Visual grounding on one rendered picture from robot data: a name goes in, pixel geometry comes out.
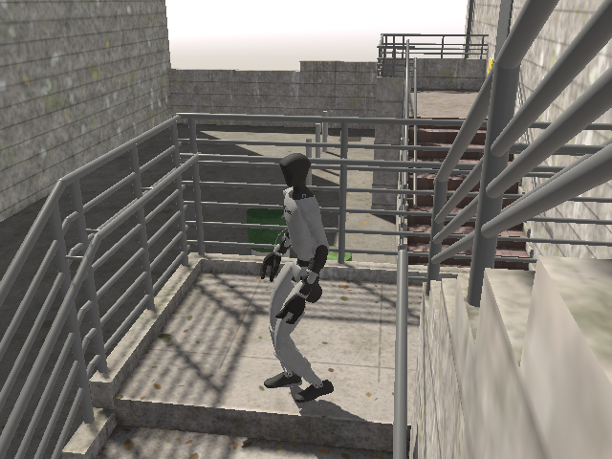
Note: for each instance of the left robot forearm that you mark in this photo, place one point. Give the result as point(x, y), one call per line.
point(309, 279)

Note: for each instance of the left robot thigh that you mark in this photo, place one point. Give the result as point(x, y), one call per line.
point(283, 329)

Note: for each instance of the robot left hand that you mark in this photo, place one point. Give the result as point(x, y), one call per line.
point(294, 305)

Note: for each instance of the humanoid robot head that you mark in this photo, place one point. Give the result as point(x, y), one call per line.
point(295, 168)

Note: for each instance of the right robot forearm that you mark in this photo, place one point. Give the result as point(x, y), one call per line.
point(283, 245)

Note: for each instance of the left robot upper arm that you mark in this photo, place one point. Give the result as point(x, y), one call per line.
point(310, 213)

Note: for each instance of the robot right hand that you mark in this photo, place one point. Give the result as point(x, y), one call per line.
point(272, 260)

